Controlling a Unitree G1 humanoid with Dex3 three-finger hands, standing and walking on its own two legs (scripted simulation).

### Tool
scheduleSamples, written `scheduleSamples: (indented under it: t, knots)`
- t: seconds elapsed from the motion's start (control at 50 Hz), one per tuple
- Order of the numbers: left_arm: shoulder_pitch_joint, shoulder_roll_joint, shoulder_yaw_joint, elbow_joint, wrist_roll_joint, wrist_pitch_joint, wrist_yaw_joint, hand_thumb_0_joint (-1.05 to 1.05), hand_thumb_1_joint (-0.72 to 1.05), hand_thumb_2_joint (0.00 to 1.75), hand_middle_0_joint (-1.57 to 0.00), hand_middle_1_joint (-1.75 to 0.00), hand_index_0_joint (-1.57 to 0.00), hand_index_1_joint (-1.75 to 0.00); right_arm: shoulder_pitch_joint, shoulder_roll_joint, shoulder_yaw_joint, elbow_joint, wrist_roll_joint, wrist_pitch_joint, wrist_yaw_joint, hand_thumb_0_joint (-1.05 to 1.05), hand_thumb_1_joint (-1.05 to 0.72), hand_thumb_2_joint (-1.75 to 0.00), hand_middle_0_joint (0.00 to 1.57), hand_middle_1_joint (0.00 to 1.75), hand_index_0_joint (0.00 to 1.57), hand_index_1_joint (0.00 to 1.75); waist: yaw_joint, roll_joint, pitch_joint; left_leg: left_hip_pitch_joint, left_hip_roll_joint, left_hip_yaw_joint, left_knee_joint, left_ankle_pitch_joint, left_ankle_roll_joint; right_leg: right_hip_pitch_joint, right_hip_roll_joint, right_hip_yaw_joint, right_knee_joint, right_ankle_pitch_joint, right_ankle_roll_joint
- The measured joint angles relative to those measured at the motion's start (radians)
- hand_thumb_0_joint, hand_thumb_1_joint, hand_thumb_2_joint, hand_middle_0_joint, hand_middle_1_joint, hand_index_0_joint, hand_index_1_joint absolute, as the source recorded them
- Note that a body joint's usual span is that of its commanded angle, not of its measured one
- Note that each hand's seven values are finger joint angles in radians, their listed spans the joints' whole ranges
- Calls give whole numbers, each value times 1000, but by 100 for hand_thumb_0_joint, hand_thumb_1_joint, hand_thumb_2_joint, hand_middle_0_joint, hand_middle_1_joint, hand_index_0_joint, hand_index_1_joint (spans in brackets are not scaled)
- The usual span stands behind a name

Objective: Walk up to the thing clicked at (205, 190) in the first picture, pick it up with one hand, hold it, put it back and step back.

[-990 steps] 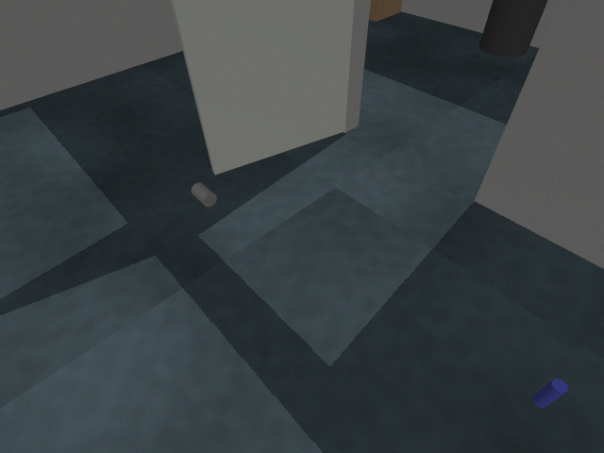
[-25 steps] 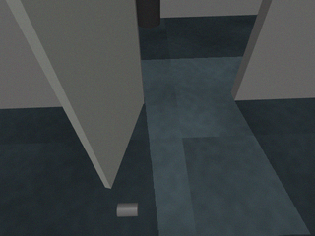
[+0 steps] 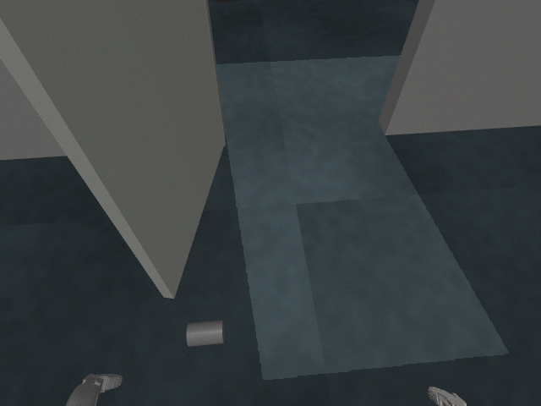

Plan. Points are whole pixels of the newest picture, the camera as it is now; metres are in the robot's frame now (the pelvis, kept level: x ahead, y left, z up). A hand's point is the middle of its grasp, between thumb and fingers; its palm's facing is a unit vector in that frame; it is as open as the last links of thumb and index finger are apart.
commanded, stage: rise first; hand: left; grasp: from above
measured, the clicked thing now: (206, 333) +0.44 +0.22 -0.72
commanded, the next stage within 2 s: none
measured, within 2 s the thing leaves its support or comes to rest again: neither
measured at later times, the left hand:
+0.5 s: hand out of the picture +0.14 +0.26 -0.21, palm faces -0.16 -0.88 -0.45, open 14.0 cm
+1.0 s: hand out of the picture +0.18 +0.28 -0.33, palm faces -0.40 -0.64 -0.66, open 14.1 cm
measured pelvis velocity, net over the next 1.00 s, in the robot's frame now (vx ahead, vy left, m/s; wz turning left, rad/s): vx -0.04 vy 0.00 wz -0.01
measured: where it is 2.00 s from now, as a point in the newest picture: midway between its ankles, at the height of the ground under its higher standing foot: outside the picture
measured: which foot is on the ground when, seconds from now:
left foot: down 0.00-1.00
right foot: down 0.00-1.00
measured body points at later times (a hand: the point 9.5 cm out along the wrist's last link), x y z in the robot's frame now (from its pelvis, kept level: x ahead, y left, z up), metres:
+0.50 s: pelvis +0.00 +0.01 -0.07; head +0.09 +0.03 +0.37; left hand +0.14 +0.31 -0.18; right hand +0.17 -0.24 -0.15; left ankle +0.02 +0.12 -0.72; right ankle -0.01 -0.13 -0.72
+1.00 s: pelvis -0.04 +0.00 -0.19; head +0.12 +0.01 +0.23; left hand +0.20 +0.31 -0.29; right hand +0.16 -0.27 -0.29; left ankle +0.02 +0.12 -0.72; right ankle -0.01 -0.13 -0.72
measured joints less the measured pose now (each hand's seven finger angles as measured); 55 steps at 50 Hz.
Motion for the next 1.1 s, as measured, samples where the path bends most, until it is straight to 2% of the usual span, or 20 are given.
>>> scheduleSamples:
  t: [0.1, 0.22, 0.34, 0.48, 0.7, 0.76, 0.82, 0.88, 1.02, 1.1]
  knots:
    - [53, -14, 8, -68, 20, 39, 14, 0, -29, 96, -9, -101, -10, -100, 2, -5, -8, -50, -6, -33, 3, 0, -88, -89, 20, 30, 21, 30, -1, 7, -27, -113, 1, 0, 124, -58, 5, -111, 0, 3, 120, -56, 5]
    - [129, -18, 19, -223, 45, 26, 17, 0, -45, 97, -8, -106, -8, -105, -23, -2, -19, -87, -19, -71, -6, 1, -87, -89, 20, 30, 21, 30, 9, -3, -47, -257, 4, -7, 288, -132, 5, -251, 0, 1, 284, -132, 6]
    - [199, -16, -1, -362, 72, 70, 16, 0, -49, 98, -8, -108, -8, -108, -50, 7, -14, -118, -22, -86, -18, 1, -85, -88, 20, 30, 21, 30, 10, 2, -62, -326, 7, -17, 371, -171, 7, -312, 3, -6, 354, -167, 9]
    - [242, -14, -18, -440, 98, 114, 17, -1, -51, 98, -8, -108, -8, -108, -61, 13, -3, -156, -28, -109, -20, 1, -85, -88, 20, 30, 21, 30, 5, 10, -91, -407, 9, -24, 446, -201, 9, -386, 5, -10, 421, -195, 10]
    - [294, -12, -19, -564, 138, 109, 23, -1, -53, 97, -8, -108, -9, -107, -67, 17, -1, -186, -26, -127, -5, 1, -88, -89, 20, 30, 21, 30, 9, 13, -105, -568, 9, -31, 588, -241, 7, -547, 5, -12, 570, -242, 8]
    - [291, -3, -25, -565, 158, 101, 28, -1, -53, 97, -8, -108, -9, -107, -71, 14, 1, -184, -24, -132, -6, 1, -88, -89, 20, 30, 21, 30, 10, 17, -111, -614, 9, -36, 627, -249, 6, -591, 5, -15, 611, -253, 7]
    - [245, 19, -27, -508, 196, 65, 31, -1, -54, 97, -8, -108, -9, -107, -81, 6, 2, -178, -25, -149, -5, 1, -89, -89, 20, 30, 21, 30, 10, 18, -122, -683, 7, -39, 680, -261, 4, -662, 3, -16, 671, -270, 4]
    - [172, 51, -19, -429, 252, 8, 37, -1, -54, 97, -8, -108, -9, -107, -102, -6, -2, -163, -29, -169, 2, 1, -88, -89, 20, 30, 21, 30, 9, 11, -134, -780, 5, -39, 759, -278, 1, -763, 0, -12, 761, -295, 1]
    - [-11, 109, -24, -320, 411, -145, 76, -1, -53, 98, -8, -108, -9, -107, -162, -44, -25, -110, -32, -186, 21, 0, -87, -89, 20, 30, 21, 30, 6, 9, -157, -1047, 8, -44, 987, -326, -6, -1033, 4, -7, 1002, -354, -4]
    - [-133, 139, -20, -256, 505, -195, 114, -1, -53, 99, -9, -107, -8, -107, -191, -56, -32, -79, -32, -171, 35, 0, -88, -89, 20, 30, 21, 30, 6, 12, -153, -1191, 13, -52, 1109, -340, -10, -1179, 11, -7, 1129, -371, -9]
